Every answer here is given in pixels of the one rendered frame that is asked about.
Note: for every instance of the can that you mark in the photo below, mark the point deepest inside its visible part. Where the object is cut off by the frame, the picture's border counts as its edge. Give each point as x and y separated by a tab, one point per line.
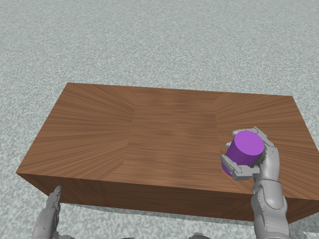
244	149

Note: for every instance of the right robot arm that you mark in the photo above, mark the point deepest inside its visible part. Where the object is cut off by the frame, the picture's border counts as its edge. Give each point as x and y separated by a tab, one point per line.
270	207

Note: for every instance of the right robot hand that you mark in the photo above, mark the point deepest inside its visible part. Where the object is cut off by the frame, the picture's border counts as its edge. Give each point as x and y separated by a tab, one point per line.
266	166

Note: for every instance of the left robot hand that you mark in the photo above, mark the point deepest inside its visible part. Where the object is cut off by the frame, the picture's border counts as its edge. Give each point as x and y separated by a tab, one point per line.
48	218

